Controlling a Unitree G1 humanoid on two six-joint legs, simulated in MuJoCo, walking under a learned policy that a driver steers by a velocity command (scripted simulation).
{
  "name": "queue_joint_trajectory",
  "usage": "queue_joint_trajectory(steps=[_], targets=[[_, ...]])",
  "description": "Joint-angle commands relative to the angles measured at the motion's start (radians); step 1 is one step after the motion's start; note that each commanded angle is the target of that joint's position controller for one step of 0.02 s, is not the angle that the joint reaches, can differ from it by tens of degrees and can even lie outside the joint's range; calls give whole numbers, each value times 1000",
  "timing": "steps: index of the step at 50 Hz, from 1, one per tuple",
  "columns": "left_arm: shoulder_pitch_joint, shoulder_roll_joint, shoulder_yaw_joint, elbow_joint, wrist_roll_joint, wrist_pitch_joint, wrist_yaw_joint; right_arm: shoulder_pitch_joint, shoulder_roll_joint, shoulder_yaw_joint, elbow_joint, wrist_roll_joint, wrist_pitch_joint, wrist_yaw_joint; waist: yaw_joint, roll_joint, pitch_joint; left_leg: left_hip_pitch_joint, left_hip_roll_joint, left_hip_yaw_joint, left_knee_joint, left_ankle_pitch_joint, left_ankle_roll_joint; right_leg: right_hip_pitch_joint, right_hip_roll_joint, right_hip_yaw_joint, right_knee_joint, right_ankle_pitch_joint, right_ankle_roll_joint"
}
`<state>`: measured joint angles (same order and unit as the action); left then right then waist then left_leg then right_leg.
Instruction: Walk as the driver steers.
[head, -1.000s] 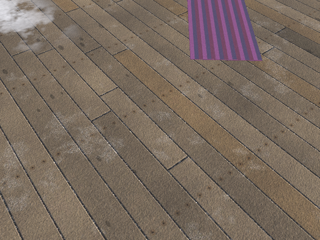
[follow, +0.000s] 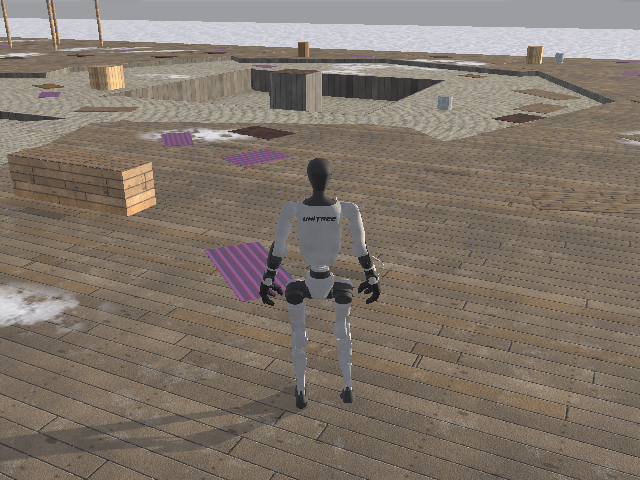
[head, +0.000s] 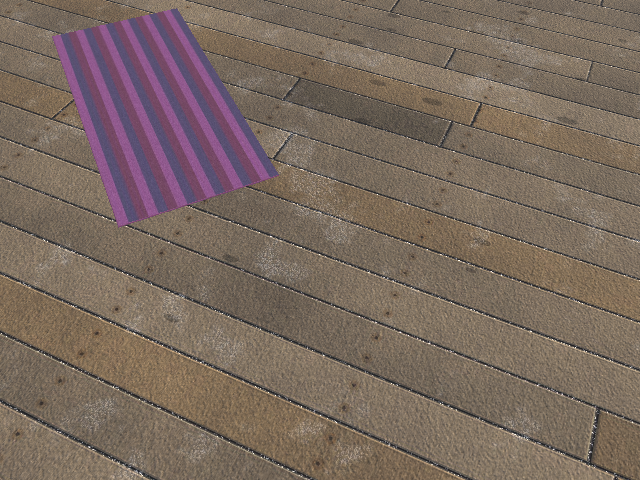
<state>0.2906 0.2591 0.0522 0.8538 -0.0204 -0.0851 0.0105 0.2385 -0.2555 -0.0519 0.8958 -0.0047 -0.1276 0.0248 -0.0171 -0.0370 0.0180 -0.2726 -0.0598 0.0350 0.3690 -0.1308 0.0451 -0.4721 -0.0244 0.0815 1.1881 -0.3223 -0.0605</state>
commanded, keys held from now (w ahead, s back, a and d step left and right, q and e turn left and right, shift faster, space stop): w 0.38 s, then w+q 0.58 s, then w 0.04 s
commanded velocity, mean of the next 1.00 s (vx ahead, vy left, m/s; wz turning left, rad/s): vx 0.50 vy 0.00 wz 0.19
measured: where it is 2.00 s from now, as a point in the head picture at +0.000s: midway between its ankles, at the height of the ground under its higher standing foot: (272, 259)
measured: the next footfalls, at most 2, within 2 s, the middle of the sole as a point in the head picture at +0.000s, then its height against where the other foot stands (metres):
right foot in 0.34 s outside the picture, level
left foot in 0.92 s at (285, 407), level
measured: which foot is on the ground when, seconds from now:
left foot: down 0.00-0.34, up 0.36-0.90, down 0.92-1.00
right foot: up 0.00-0.32, down 0.34-0.92, up 0.94-1.00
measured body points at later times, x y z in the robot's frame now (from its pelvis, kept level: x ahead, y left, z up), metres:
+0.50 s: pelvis +0.28 -0.08 +0.00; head +0.30 -0.09 +0.45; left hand +0.39 +0.19 -0.11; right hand +0.35 -0.35 -0.14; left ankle +0.23 +0.08 -0.65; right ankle +0.31 -0.16 -0.74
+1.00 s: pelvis +0.54 +0.00 -0.02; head +0.58 +0.01 +0.43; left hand +0.52 +0.27 -0.15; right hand +0.78 -0.21 -0.12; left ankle +0.60 +0.08 -0.74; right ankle +0.40 -0.17 -0.63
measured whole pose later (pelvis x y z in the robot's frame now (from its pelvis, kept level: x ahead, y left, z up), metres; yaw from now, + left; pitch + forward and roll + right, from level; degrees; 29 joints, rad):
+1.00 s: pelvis +0.54 +0.00 -0.02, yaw +17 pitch +2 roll +0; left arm 0.29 0.27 0.04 0.87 -0.02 -0.10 0.01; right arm 0.13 -0.27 -0.07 0.72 0.01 -0.06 0.04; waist 0.01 0.00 0.05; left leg -0.45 -0.08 0.05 0.60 -0.16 0.11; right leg -0.27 -0.03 -0.02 1.21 -0.44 0.00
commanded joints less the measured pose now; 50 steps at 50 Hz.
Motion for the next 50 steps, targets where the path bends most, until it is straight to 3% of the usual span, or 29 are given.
queue_joint_trajectory(steps=[1,5,8,12,14,15,16,17,18,19,20,21,22,24,27,30,34,39,41,42,44,45,46,47,48,49,50], targets=[[33,24,5,-64,5,-6,-2,16,-86,-11,-29,5,-13,0,29,100,-28,127,279,-286,-229,100,204,-159,-98,10,-79,44,8],[-123,15,-11,-126,18,-10,-7,64,-142,-22,-11,14,0,-13,-5,83,4,111,267,-191,-262,153,193,-188,-106,-32,-343,222,36],[-223,18,-17,-150,10,-15,-17,110,-159,-21,5,25,11,-16,-38,99,18,106,237,-124,-245,158,159,-118,-67,-74,-515,348,42],[-322,45,-12,-197,-1,-19,-34,173,-164,-18,36,33,27,-17,-57,111,42,211,290,-143,-199,130,136,-111,-44,-76,-620,322,16],[-302,71,-2,-203,0,-24,-41,161,-182,-23,39,33,39,-20,-24,122,30,253,315,-149,-143,195,118,-50,-28,-84,-660,263,-12],[-236,93,11,-187,4,-26,-41,142,-188,-23,35,32,45,-22,23,120,-7,255,297,-124,-57,331,99,53,-1,-107,-687,248,-30],[-90,134,35,-141,7,-25,-36,139,-168,-15,30,25,50,-23,88,102,-93,218,246,-80,117,453,74,247,22,-124,-697,242,-57],[112,214,61,-101,16,-23,-26,127,-130,4,-1,6,49,-25,165,7,-236,37,185,-23,425,289,33,537,-139,55,-686,250,-123],[183,301,79,-81,22,-14,-30,254,6,44,-11,9,27,-18,110,-268,-357,-368,11,-3,791,-293,-27,866,-365,518,-795,72,-278],[191,201,54,-81,13,-16,-34,227,-91,22,5,30,5,-15,131,-196,-359,-486,46,-141,935,-423,-10,849,-372,651,-882,-19,-270],[107,153,38,-94,12,-19,-32,137,-154,3,-24,54,-5,-12,116,-132,-214,-542,97,-143,959,-342,11,725,-347,495,-889,35,-220],[22,125,27,-109,16,-21,-33,82,-149,2,-35,51,-2,-18,86,-50,-150,-498,145,-123,919,-247,11,585,-309,359,-909,145,-192],[-30,99,20,-113,23,-24,-38,58,-131,-1,-38,34,7,-22,58,-9,-93,-460,173,-122,867,-186,6,470,-274,271,-948,211,-178],[-65,77,18,-98,30,-38,-43,96,-93,-3,-29,33,39,-23,8,-45,-72,-358,202,-139,804,-132,-3,358,-235,151,-1008,279,-165],[-39,95,27,-61,36,-53,-34,76,-68,-6,-39,35,67,-26,-2,-26,-18,-396,189,-166,747,-45,-15,318,-224,19,-1051,412,-162],[-12,105,32,-32,38,-48,-17,-2,-69,-14,-69,29,66,-23,13,-7,4,-466,167,-183,608,108,-24,360,-211,-70,-1067,429,-137],[11,126,32,-10,32,-41,-1,-126,-44,-5,-115,21,62,-1,55,-4,39,-439,154,-106,402,262,-14,386,-199,-172,-1086,417,-99],[94,144,37,36,20,-8,6,-269,-30,4,-205,25,61,31,105,6,87,-528,144,-35,290,169,17,577,-257,-221,-1014,516,-88],[83,159,40,34,15,8,11,-282,-33,1,-236,28,61,46,89,-6,78,-490,117,16,264,76,40,616,-267,-251,-945,684,-73],[71,174,43,27,14,15,15,-268,-44,-5,-244,29,62,51,70,-27,52,-425,85,54,262,27,57,619,-263,-270,-887,856,-61],[48,204,51,14,14,29,27,-132,-93,-34,-231,32,69,50,-15,-77,-46,-213,6,107,271,-62,101,601,-254,-293,-671,1171,-41],[24,210,51,5,9,34,31,25,-148,-65,-196,34,69,41,-104,-62,-129,19,-27,95,193,-2,140,513,-221,-310,-464,1138,-12],[26,195,42,-20,18,22,32,181,-239,-100,-164,27,80,15,-167,46,-222,334,105,-134,151,7,203,255,-172,-308,-153,794,30],[127,27,-11,-76,34,-16,8,151,-334,-111,-183,24,73,10,-38,306,-330,676,385,-758,50,-83,423,-206,64,-189,220,-203,92],[15,122,8,-91,1,-63,-11,195,-238,-85,-186,15,68,6,-113,178,-405,723,394,-851,-54,-118,403,-322,46,34,294,-237,63],[-60,152,16,-114,-32,-78,-19,159,-176,-69,-178,10,61,4,-110,136,-268,621,365,-662,-56,-36,340,-375,-10,29,246,-146,36],[-66,137,12,-112,-19,-80,-13,82,-142,-57,-190,20,55,6,-54,26,-181,452,323,-528,-60,68,295,-325,-61,14,141,-66,30]])
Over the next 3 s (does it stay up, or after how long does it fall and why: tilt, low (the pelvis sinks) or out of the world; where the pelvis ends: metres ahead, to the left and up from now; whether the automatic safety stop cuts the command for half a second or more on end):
stays up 1.58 0.23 -0.01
